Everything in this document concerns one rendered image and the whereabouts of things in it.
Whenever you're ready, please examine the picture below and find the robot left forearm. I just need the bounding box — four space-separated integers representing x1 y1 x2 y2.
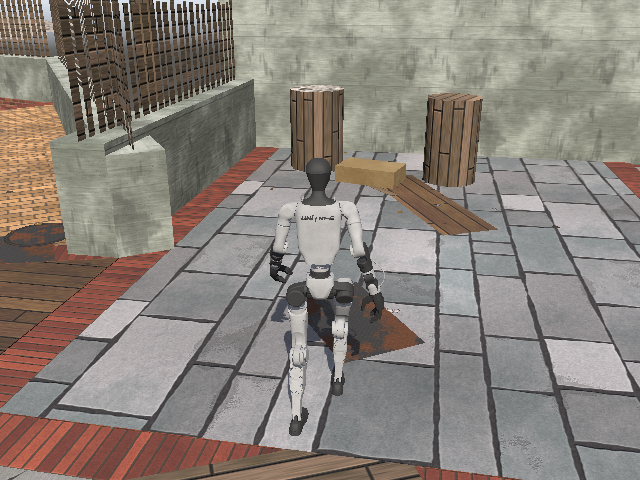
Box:
269 239 284 270

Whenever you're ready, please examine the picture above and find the robot right upper arm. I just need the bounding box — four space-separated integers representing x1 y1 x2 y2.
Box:
339 201 366 258

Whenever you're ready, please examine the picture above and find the humanoid robot head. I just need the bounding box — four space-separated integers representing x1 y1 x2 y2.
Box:
301 158 336 206

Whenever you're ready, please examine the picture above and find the robot right shin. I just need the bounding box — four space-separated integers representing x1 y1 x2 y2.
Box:
333 321 348 383

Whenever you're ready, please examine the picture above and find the robot right forearm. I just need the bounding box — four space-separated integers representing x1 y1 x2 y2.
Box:
357 242 381 295

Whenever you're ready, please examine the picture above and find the right robot hand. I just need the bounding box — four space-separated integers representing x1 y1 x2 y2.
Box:
361 292 384 323

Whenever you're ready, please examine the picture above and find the robot left upper arm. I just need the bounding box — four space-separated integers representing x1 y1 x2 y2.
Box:
272 201 298 254

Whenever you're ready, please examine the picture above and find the left robot hand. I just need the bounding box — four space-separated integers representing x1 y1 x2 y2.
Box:
270 265 293 283

